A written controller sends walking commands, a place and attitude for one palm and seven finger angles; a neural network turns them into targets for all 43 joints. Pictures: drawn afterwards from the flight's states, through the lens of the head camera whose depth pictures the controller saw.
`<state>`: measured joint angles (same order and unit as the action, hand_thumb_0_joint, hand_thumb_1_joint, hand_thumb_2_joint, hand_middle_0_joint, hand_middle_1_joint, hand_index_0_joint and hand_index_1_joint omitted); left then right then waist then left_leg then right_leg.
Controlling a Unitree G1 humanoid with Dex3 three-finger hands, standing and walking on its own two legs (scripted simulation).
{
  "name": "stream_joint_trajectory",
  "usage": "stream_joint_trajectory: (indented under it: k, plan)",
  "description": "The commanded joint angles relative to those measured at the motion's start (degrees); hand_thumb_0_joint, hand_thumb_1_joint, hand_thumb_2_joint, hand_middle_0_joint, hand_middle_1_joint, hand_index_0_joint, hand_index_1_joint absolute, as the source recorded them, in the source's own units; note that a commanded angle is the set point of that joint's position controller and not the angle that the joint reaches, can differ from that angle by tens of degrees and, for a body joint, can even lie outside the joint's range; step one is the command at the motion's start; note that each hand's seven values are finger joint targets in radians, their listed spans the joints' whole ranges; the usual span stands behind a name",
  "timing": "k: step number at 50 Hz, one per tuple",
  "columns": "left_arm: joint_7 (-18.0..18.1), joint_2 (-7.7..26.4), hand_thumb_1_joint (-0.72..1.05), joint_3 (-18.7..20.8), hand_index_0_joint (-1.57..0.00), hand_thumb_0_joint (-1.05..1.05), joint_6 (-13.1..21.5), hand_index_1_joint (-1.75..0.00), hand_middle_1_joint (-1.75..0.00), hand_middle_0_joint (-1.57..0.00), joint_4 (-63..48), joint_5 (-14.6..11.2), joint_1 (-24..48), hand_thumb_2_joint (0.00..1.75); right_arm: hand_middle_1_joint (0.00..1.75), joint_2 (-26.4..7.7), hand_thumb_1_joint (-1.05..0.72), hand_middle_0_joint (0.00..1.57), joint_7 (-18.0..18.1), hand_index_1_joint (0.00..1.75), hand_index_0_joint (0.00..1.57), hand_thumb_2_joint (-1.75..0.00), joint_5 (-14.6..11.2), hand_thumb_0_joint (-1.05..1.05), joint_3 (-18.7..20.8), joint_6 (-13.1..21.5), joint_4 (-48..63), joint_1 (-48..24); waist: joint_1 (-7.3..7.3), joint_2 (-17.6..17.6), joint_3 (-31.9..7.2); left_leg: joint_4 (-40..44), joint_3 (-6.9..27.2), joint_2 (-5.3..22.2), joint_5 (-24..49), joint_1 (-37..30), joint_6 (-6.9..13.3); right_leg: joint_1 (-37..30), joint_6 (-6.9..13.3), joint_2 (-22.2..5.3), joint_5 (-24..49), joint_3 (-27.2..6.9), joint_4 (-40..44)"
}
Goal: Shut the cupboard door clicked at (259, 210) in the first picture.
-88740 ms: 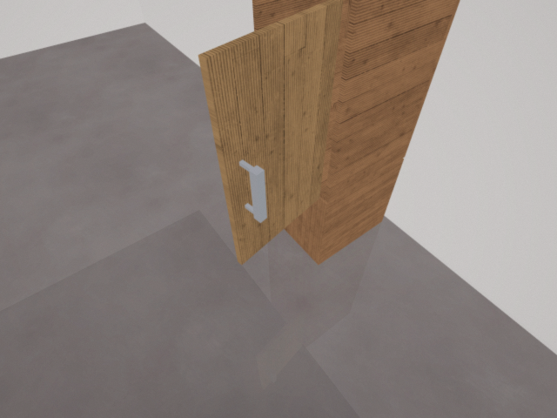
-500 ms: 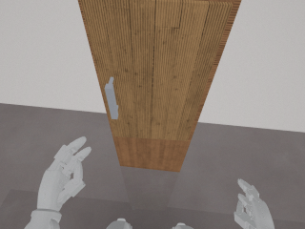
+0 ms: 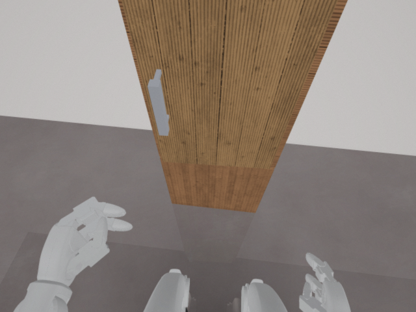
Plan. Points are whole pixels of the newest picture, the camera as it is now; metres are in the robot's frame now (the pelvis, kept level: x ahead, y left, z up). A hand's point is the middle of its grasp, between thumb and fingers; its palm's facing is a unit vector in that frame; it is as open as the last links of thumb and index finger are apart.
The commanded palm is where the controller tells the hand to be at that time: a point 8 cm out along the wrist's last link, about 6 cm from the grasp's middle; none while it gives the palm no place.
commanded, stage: raise the hand and make a fist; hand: left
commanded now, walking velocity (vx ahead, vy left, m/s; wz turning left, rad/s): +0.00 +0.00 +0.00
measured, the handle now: (161, 104) +0.54 +0.15 +0.06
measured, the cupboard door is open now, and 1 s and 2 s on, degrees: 2 2 2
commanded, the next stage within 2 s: bring the fist close to the handle in 1.12 s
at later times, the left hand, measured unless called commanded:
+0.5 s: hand (96, 243) +0.22 +0.20 +0.05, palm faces -0.01 -1.00 -0.05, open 3.1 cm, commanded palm +0.20 +0.25 +0.06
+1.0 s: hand (109, 233) +0.24 +0.18 +0.06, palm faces -0.02 -1.00 -0.05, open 3.2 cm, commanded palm +0.21 +0.24 +0.06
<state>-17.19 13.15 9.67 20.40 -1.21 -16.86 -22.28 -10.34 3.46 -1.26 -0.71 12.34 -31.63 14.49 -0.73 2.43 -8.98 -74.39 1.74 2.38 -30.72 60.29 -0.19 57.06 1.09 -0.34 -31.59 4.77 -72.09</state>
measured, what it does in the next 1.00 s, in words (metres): stands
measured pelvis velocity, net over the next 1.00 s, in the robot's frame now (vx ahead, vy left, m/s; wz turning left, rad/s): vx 0.02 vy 0.00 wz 0.01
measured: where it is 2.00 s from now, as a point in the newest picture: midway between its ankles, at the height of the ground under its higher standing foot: outside the picture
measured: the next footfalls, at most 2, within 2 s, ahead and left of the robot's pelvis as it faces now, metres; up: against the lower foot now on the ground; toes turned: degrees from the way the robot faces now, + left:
none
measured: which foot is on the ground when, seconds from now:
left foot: down 0.00-1.00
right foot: down 0.00-1.00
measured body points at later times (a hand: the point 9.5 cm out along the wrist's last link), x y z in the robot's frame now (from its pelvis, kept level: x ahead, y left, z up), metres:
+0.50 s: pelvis +0.01 +0.02 +0.00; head +0.08 +0.03 +0.45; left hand +0.22 +0.25 +0.06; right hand +0.22 -0.20 -0.05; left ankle +0.05 +0.12 -0.62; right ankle +0.03 -0.11 -0.62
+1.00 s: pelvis +0.02 +0.00 +0.01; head +0.08 +0.00 +0.45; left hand +0.23 +0.24 +0.07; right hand +0.20 -0.24 -0.07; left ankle +0.05 +0.12 -0.62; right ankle +0.03 -0.11 -0.62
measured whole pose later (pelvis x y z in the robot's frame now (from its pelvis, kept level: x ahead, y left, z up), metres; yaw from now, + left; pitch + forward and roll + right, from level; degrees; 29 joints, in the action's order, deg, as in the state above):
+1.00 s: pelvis +0.02 +0.00 +0.01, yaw +0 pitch +17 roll -2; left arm -15.8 13.8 8.8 23.8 -1.2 -16.0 -22.6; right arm -14.1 2.9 -1.0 0.3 9.1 -28.1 14.7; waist 0.0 2.1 -10.4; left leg -73.1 1.8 2.2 -31.7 58.5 -0.4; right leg 55.4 1.2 -0.4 -32.8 4.8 -71.1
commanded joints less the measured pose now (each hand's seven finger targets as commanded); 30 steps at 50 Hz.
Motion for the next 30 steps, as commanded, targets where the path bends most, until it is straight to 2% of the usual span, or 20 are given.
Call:
stream_joint_trajectory:
  k: [1,5,6,8,10,11,13,14,16,18,21,23,27,30]
  plan:
    - [2.0,5.2,0.90,2.5,-0.93,0.00,6.7,-1.10,-1.10,-0.93,-11.6,-0.2,-1.2,0.90,0.30,-9.4,-0.90,0.20,0.3,0.30,0.20,-0.90,0.2,0.00,4.3,3.7,10.7,-5.1,-0.22,-1.8,-11.6,12.5,1.5,-2.3,8.0,-9.1,1.3,-7.4,0.5,1.1,2.8,-2.3,12.0]
    - [2.0,5.3,0.90,1.2,-1.01,0.00,8.2,-1.18,-1.18,-1.01,-12.9,0.2,-1.5,0.90,0.30,-10.1,-0.90,0.20,0.1,0.30,0.20,-0.90,0.3,0.00,4.3,3.6,11.0,-4.4,0.04,0.1,-12.2,13.6,2.0,-2.4,7.2,-10.3,1.2,-6.3,0.8,1.2,3.5,-1.3,10.9]
    - [2.1,5.1,0.90,1.3,-1.02,0.00,8.1,-1.20,-1.20,-1.02,-12.2,0.3,-2.0,0.90,0.30,-10.2,-0.90,0.20,0.1,0.30,0.20,-0.90,0.3,0.00,4.4,3.4,11.1,-4.1,0.22,-1.1,-11.5,14.0,2.2,-2.3,6.8,-10.3,1.1,-6.1,0.7,1.4,3.5,-0.9,10.8]
    - [2.6,6.4,0.90,1.9,-1.06,0.00,8.3,-1.24,-1.24,-1.06,-14.1,0.8,-1.4,0.90,0.30,-10.5,-0.90,0.20,0.1,0.30,0.20,-0.90,0.4,0.00,4.4,2.9,11.5,-4.0,-0.17,1.3,-12.4,14.5,2.6,-2.3,7.7,-11.5,1.1,-5.9,1.0,1.7,4.9,-0.4,9.8]
    - [3.0,5.7,0.90,1.2,-1.10,0.00,8.3,-1.28,-1.28,-1.10,-15.6,0.9,-1.8,0.90,0.30,-10.5,-0.90,0.20,0.0,0.30,0.20,-0.90,0.4,0.00,4.4,2.5,11.9,-3.8,-0.05,2.5,-13.2,14.9,2.7,-2.2,8.6,-13.1,0.8,-5.7,1.0,1.6,6.2,-0.1,9.6]
    - [3.4,5.6,0.90,1.4,-1.12,0.00,8.1,-1.30,-1.30,-1.12,-15.3,0.8,-2.0,0.90,0.30,-10.5,-0.90,0.20,-0.1,0.30,0.20,-0.90,0.4,0.00,4.4,2.3,11.9,-3.6,0.01,1.8,-12.8,15.3,3.0,-2.1,8.9,-13.2,0.6,-5.9,1.0,1.7,6.6,0.3,9.6]
    - [3.8,6.3,0.90,1.8,-1.15,0.00,7.9,-1.34,-1.34,-1.15,-16.1,1.2,-2.0,0.90,0.30,-10.6,-0.90,0.20,-0.1,0.30,0.20,-0.90,0.6,0.00,4.4,1.8,12.2,-3.3,-0.02,2.3,-13.6,14.9,3.0,-2.1,10.4,-13.7,0.7,-6.2,1.1,2.0,7.8,0.3,9.2]
    - [3.8,5.6,0.90,0.9,-1.17,0.00,7.9,-1.36,-1.36,-1.17,-16.7,1.4,-2.2,0.90,0.30,-10.7,-0.90,0.20,-0.2,0.30,0.20,-0.90,0.5,0.00,4.5,1.6,12.4,-3.3,0.25,2.8,-14.1,14.8,3.0,-2.0,11.2,-14.7,0.5,-5.7,1.0,1.8,8.4,0.4,9.2]
    - [3.8,5.1,0.90,0.2,-1.21,0.00,7.2,-1.40,-1.40,-1.21,-16.0,1.6,-2.3,0.90,0.30,-10.6,-0.90,0.20,-0.4,0.30,0.20,-0.90,0.5,0.00,4.3,0.9,12.8,-3.2,0.63,3.1,-12.3,15.3,3.2,-1.9,10.0,-14.5,0.3,-5.5,1.0,1.9,7.9,0.6,9.7]
    - [3.8,6.0,0.90,0.8,-1.24,0.00,6.3,-1.44,-1.44,-1.24,-14.5,1.9,-1.6,0.90,0.30,-10.8,-0.90,0.20,-0.3,0.30,0.20,-0.90,0.6,0.00,4.0,0.3,13.1,-3.1,0.84,2.0,-10.8,15.3,3.2,-2.0,8.5,-12.9,0.6,-5.6,1.1,2.2,7.0,0.4,10.1]
    - [3.2,6.1,0.90,0.8,-1.30,0.00,6.0,-1.50,-1.50,-1.30,-15.0,1.7,-0.3,0.90,0.30,-10.9,-0.90,0.20,-0.3,0.30,0.20,-0.90,0.6,0.00,3.8,0.0,13.6,-2.9,1.06,2.2,-11.8,15.2,3.1,-2.1,8.2,-13.6,0.5,-5.9,0.9,2.1,7.0,0.4,10.5]
    - [3.1,6.7,0.90,1.6,-1.30,0.00,5.7,-1.50,-1.50,-1.30,-14.4,1.6,-0.2,0.90,0.30,-10.9,-0.90,0.20,-0.2,0.30,0.20,-0.90,0.6,0.00,3.6,-0.2,13.8,-2.8,0.68,2.1,-11.9,15.0,2.9,-2.2,8.8,-13.2,0.6,-6.7,1.1,2.3,7.3,0.2,10.6]
    - [2.4,7.0,0.90,1.8,-1.30,0.00,5.6,-1.50,-1.50,-1.30,-14.1,1.0,1.3,0.90,0.30,-10.8,-0.90,0.20,-0.2,0.30,0.20,-0.90,0.5,0.00,3.3,-0.1,13.9,-2.7,1.05,1.9,-11.5,14.5,2.3,-2.4,8.1,-12.5,0.8,-7.3,0.9,2.1,6.6,-0.4,11.7]
    - [1.9,7.2,0.90,2.4,-1.30,0.00,5.8,-1.50,-1.50,-1.30,-14.0,0.7,1.2,0.90,0.30,-10.7,-0.90,0.20,-0.1,0.30,0.20,-0.90,0.5,0.00,3.4,0.1,13.6,-2.6,0.87,1.6,-13.3,13.6,2.0,-2.4,11.0,-13.0,0.9,-8.3,1.0,2.1,9.1,-0.6,11.3]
